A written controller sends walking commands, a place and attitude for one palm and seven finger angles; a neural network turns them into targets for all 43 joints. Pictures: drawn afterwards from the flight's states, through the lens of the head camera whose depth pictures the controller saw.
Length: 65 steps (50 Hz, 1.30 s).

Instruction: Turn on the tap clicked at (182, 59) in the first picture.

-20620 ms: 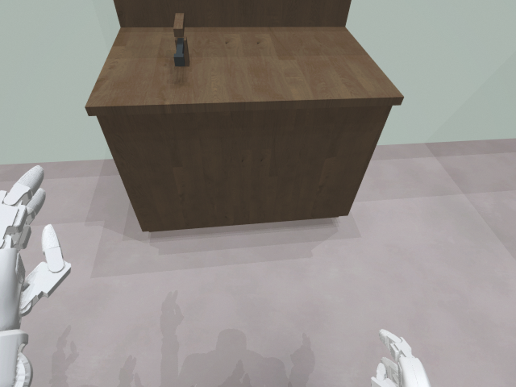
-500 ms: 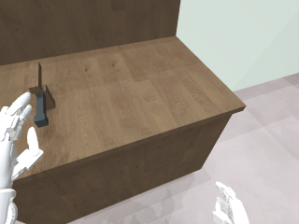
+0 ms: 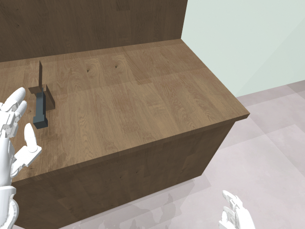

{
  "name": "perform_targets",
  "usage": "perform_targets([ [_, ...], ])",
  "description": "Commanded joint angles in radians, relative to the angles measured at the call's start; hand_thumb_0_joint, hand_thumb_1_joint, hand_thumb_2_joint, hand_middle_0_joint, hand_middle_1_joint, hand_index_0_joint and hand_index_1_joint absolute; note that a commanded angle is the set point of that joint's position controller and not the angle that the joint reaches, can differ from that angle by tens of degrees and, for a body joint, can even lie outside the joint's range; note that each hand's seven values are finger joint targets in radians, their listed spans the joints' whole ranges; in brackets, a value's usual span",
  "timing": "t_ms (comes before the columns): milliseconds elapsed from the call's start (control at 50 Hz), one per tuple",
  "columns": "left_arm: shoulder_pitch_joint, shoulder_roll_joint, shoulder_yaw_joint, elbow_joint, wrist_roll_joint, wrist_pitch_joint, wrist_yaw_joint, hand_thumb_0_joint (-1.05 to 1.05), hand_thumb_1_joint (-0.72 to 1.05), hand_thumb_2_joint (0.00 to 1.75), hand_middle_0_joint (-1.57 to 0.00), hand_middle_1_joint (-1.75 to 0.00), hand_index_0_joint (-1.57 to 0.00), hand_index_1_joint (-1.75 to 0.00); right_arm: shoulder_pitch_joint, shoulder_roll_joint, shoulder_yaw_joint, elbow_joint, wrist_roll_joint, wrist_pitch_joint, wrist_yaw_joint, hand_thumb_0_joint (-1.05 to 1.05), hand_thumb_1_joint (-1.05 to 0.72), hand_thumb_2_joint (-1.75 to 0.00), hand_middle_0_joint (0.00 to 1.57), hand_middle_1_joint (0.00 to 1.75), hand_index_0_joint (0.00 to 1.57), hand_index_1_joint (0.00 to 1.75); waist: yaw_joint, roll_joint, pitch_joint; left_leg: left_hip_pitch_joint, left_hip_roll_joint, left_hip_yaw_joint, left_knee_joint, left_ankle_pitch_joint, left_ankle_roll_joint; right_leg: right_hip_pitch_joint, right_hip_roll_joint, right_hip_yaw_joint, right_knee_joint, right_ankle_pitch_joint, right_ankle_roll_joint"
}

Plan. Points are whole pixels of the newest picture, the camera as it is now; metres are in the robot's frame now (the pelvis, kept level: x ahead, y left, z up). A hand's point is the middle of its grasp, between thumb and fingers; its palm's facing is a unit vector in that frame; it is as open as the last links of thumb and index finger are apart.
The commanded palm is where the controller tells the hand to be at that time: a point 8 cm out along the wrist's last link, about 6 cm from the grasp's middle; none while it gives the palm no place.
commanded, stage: come to a stop and stand still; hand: left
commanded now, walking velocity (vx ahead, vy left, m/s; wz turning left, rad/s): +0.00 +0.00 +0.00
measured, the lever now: (40, 121) +0.36 +0.36 +0.05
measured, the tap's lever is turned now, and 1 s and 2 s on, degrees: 0 0 0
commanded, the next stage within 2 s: look again from close up in 0.26 s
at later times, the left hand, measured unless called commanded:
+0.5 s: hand (30, 148) +0.22 +0.26 +0.16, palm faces +0.41 -0.85 -0.33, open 7.4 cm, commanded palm +0.16 +0.29 +0.17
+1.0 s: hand (34, 140) +0.24 +0.26 +0.16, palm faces +0.37 -0.87 -0.34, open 7.4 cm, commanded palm +0.16 +0.29 +0.17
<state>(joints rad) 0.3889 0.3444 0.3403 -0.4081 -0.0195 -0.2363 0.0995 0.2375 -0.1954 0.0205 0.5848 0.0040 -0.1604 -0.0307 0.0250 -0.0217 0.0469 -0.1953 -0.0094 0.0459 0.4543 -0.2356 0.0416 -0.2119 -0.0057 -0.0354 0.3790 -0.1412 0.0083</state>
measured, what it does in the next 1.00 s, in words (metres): stands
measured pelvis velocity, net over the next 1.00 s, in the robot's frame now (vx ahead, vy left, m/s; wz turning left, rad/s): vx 0.00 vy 0.00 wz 0.01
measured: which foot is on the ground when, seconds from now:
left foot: down 0.00-1.00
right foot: down 0.00-1.00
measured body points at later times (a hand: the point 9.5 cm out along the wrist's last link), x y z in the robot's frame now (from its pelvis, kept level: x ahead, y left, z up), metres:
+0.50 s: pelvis +0.01 +0.01 +0.00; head +0.02 +0.04 +0.45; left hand +0.19 +0.31 +0.17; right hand +0.20 -0.20 -0.07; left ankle +0.01 +0.09 -0.74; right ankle +0.04 -0.13 -0.74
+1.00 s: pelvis +0.00 +0.00 -0.01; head +0.00 -0.01 +0.44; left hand +0.21 +0.31 +0.18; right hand +0.20 -0.21 -0.08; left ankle +0.01 +0.09 -0.74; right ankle +0.04 -0.12 -0.74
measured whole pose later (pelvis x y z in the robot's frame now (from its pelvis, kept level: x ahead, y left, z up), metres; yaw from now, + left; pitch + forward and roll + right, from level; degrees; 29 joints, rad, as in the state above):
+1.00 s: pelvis +0.00 +0.00 -0.01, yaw +1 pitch -1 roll +0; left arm 0.25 0.37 0.37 -0.36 -0.10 0.07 0.00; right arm 0.17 -0.23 0.05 0.63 -0.01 -0.12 0.03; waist 0.04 0.02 0.00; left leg -0.22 -0.04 0.04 0.50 -0.26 0.04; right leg -0.27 -0.02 -0.02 0.50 -0.21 0.01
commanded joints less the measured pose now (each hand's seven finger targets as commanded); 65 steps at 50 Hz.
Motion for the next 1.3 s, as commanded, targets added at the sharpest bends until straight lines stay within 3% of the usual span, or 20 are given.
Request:
perform_targets([
  [0, -0.065, 0.156, 0.106, -0.24, -0.016, -0.054, 0.021, 0.0, 0.9, 0.9, -0.2, -0.3, -0.2, -0.3, -0.101, -0.125, -0.053, -0.164, 0.008, -0.056, -0.003, 0.0, -0.9, -0.9, 0.2, 0.3, 0.2, 0.3, 0.006, 0.053, -0.159, -0.02, 0.068, -0.076, -0.087, 0.18, -0.036, 0.156, -0.042, 0.053, -0.005, 0.165, -0.019],
  [200, -0.059, 0.148, 0.098, -0.273, -0.022, -0.036, 0.025, 0.0, 0.9, 0.9, -0.2, -0.3, -0.2, -0.3, -0.112, -0.126, -0.057, -0.166, 0.011, -0.027, -0.006, 0.0, -0.9, -0.9, 0.2, 0.3, 0.2, 0.3, 0.002, 0.069, -0.16, -0.005, 0.075, -0.081, -0.088, 0.216, -0.045, 0.16, -0.045, 0.043, 0.009, 0.186, -0.019],
  [260, -0.061, 0.177, 0.123, -0.284, -0.02, -0.033, 0.029, 0.0, 0.9, 0.9, -0.2, -0.3, -0.2, -0.3, -0.123, -0.127, -0.056, -0.165, 0.012, -0.021, -0.009, 0.0, -0.9, -0.9, 0.2, 0.3, 0.2, 0.3, 0.003, 0.102, -0.148, -0.014, 0.076, -0.083, -0.098, 0.194, -0.045, 0.156, -0.041, 0.043, 0.006, 0.169, -0.018],
  [540, -0.08, 0.149, 0.091, -0.257, -0.017, -0.027, 0.031, 0.0, 0.9, 0.9, -0.2, -0.3, -0.2, -0.3, -0.116, -0.128, -0.057, -0.172, 0.011, -0.01, -0.009, 0.0, -0.9, -0.9, 0.2, 0.3, 0.2, 0.3, 0.001, 0.084, -0.11, -0.081, 0.077, -0.102, -0.143, 0.045, -0.039, 0.173, -0.036, 0.041, -0.011, 0.078, -0.015],
  [740, -0.037, 0.16, 0.109, -0.285, -0.022, -0.029, 0.032, 0.0, 0.9, 0.9, -0.2, -0.3, -0.2, -0.3, -0.113, -0.128, -0.063, -0.168, 0.012, -0.006, -0.006, 0.0, -0.9, -0.9, 0.2, 0.3, 0.2, 0.3, 0.0, 0.071, -0.15, -0.045, 0.076, -0.102, -0.109, 0.166, -0.048, 0.191, -0.043, 0.033, 0.003, 0.157, -0.019],
  [760, -0.988, 0.984, 0.365, -0.665, 0.03, -0.195, 0.048, 0.0, 0.9, 0.9, -0.2, -0.3, -0.2, -0.3, 0.053, -0.188, 0.144, -0.297, 0.059, 0.011, -0.075, 0.0, -0.9, -0.9, 0.2, 0.3, 0.2, 0.3, -0.078, 0.385, -0.099, -0.254, 0.06, -0.148, -0.089, 0.088, -0.004, 0.149, 0.024, 0.04, 0.158, -0.137, 0.044],
  [780, -0.664, 0.506, 0.346, -0.065, 0.141, 0.021, 0.005, 0.0, 0.9, 0.9, -0.2, -0.3, -0.2, -0.3, -0.076, -0.12, -0.043, -0.136, -0.093, -0.015, -0.05, 0.0, -0.9, -0.9, 0.2, 0.3, 0.2, 0.3, 0.077, 0.288, -0.33, 0.078, 0.052, -0.122, -0.042, 0.424, -0.081, 0.127, 0.004, 0.011, 0.143, -0.006, -0.063],
  [800, -0.407, 0.234, 0.118, 0.088, -0.047, 0.123, -0.031, 0.0, 0.9, 0.9, -0.2, -0.3, -0.2, -0.3, -0.049, -0.154, -0.04, -0.138, -0.047, -0.023, 0.012, 0.0, -0.9, -0.9, 0.2, 0.3, 0.2, 0.3, 0.008, 0.225, -0.255, 0.15, 0.062, -0.128, -0.024, 0.751, -0.156, -0.018, 0.044, -0.061, 0.106, 0.051, -0.072],
  [820, -0.396, 0.139, 0.119, -0.077, -0.121, 0.162, -0.083, 0.0, 0.9, 0.9, -0.2, -0.3, -0.2, -0.3, -0.04, -0.196, -0.064, -0.107, -0.045, -0.039, 0.023, 0.0, -0.9, -0.9, 0.2, 0.3, 0.2, 0.3, 0.026, 0.161, -0.351, 0.296, 0.071, -0.111, 0.01, 0.822, -0.15, -0.04, 0.046, -0.041, 0.093, 0.111, -0.048],
  [840, -0.234, 0.174, 0.144, -0.004, -0.163, 0.225, -0.119, 0.0, 0.9, 0.9, -0.2, -0.3, -0.2, -0.3, -0.051, -0.212, -0.076, -0.079, -0.026, -0.04, 0.02, 0.0, -0.9, -0.9, 0.2, 0.3, 0.2, 0.3, 0.063, 0.112, -0.341, 0.275, 0.075, -0.102, -0.003, 0.799, -0.138, -0.016, 0.034, -0.046, 0.108, 0.104, -0.041],
  [860, -0.106, 0.025, 0.021, 0.025, -0.177, 0.283, -0.147, 0.0, 0.9, 0.9, -0.2, -0.3, -0.2, -0.3, -0.121, -0.187, -0.046, -0.095, 0.003, -0.039, 0.04, 0.0, -0.9, -0.9, 0.2, 0.3, 0.2, 0.3, 0.063, 0.111, -0.266, 0.246, 0.075, -0.09, -0.012, 0.76, -0.137, -0.042, 0.041, -0.054, 0.11, 0.08, -0.035],
  [880, -0.136, 0.022, -0.02, -0.069, -0.147, 0.298, -0.161, 0.0, 0.9, 0.9, -0.2, -0.3, -0.2, -0.3, -0.149, -0.198, -0.041, -0.104, 0.003, -0.04, 0.053, 0.0, -0.9, -0.9, 0.2, 0.3, 0.2, 0.3, 0.067, 0.067, -0.215, 0.169, 0.077, -0.09, -0.014, 0.648, -0.108, -0.048, 0.026, -0.073, 0.106, 0.102, -0.033],
  [940, -0.065, 0.127, 0.039, -0.166, -0.066, 0.269, -0.112, 0.0, 0.9, 0.9, -0.2, -0.3, -0.2, -0.3, -0.202, -0.188, -0.041, -0.139, 0.0, -0.015, 0.055, 0.0, -0.9, -0.9, 0.2, 0.3, 0.2, 0.3, 0.05, 0.003, -0.137, -0.003, 0.053, -0.087, -0.028, 0.268, -0.067, -0.048, 0.03, -0.09, 0.121, 0.028, -0.034],
  [960, -0.103, 0.229, 0.129, -0.24, -0.053, 0.225, -0.07, 0.0, 0.9, 0.9, -0.2, -0.3, -0.2, -0.3, -0.228, -0.182, -0.038, -0.147, 0.005, -0.008, 0.047, 0.0, -0.9, -0.9, 0.2, 0.3, 0.2, 0.3, 0.052, 0.021, -0.153, -0.025, 0.043, -0.076, -0.031, 0.165, -0.062, -0.041, 0.041, -0.081, 0.136, -0.015, -0.038],
  [980, -0.172, 0.231, 0.136, -0.296, -0.04, 0.171, -0.04, 0.0, 0.9, 0.9, -0.2, -0.3, -0.2, -0.3, -0.235, -0.163, -0.038, -0.168, -0.017, -0.013, 0.039, 0.0, -0.9, -0.9, 0.2, 0.3, 0.2, 0.3, 0.053, 0.035, -0.204, -0.043, 0.025, -0.081, -0.03, 0.085, -0.059, -0.049, 0.036, -0.073, 0.146, -0.069, -0.039],
  [1040, -0.223, 0.232, 0.186, -0.264, -0.067, 0.027, 0.055, 0.0, 0.9, 0.9, -0.2, -0.3, -0.2, -0.3, -0.223, -0.133, -0.033, -0.129, -0.02, -0.03, 0.01, 0.0, -0.9, -0.9, 0.2, 0.3, 0.2, 0.3, 0.045, 0.099, -0.174, -0.103, 0.014, -0.078, -0.001, -0.116, -0.044, -0.118, 0.036, -0.049, 0.162, -0.2, -0.03],
  [1060, -0.281, 0.287, 0.222, -0.272, -0.058, 0.003, 0.085, 0.0, 0.9, 0.9, -0.2, -0.3, -0.2, -0.3, -0.214, -0.13, -0.03, -0.115, -0.017, -0.032, 0.001, 0.0, -0.9, -0.9, 0.2, 0.3, 0.2, 0.3, 0.043, 0.132, -0.169, -0.113, 0.013, -0.076, 0.002, -0.165, -0.04, -0.137, 0.034, -0.035, 0.159, -0.233, -0.029],
  [1100, -0.31, 0.19, 0.132, -0.167, -0.051, -0.002, 0.106, 0.0, 0.9, 0.9, -0.2, -0.3, -0.2, -0.3, -0.214, -0.121, -0.026, -0.096, -0.014, -0.039, -0.006, 0.0, -0.9, -0.9, 0.2, 0.3, 0.2, 0.3, 0.021, 0.142, -0.141, -0.142, 0.004, -0.069, 0.03, -0.24, -0.033, -0.158, 0.02, -0.019, 0.145, -0.284, -0.028],
  [1220, -0.324, 0.198, 0.053, -0.062, -0.08, 0.134, 0.008, 0.0, 0.9, 0.9, -0.2, -0.3, -0.2, -0.3, -0.235, -0.146, -0.019, -0.077, 0.003, -0.037, -0.055, 0.0, -0.9, -0.9, 0.2, 0.3, 0.2, 0.3, 0.013, 0.084, -0.109, -0.172, -0.008, -0.052, 0.089, -0.215, -0.011, -0.108, -0.035, 0.087, 0.032, -0.411, -0.018],
  [1280, -0.313, 0.198, 0.058, -0.083, -0.1, 0.155, -0.013, 0.0, 0.9, 0.9, -0.2, -0.3, -0.2, -0.3, -0.24, -0.14, -0.024, -0.072, 0.01, -0.049, -0.068, 0.0, -0.9, -0.9, 0.2, 0.3, 0.2, 0.3, 0.026, 0.056, -0.106, -0.181, 0.002, -0.061, 0.117, -0.174, -0.017, -0.092, -0.061, 0.136, 0.005, -0.453, -0.013],
])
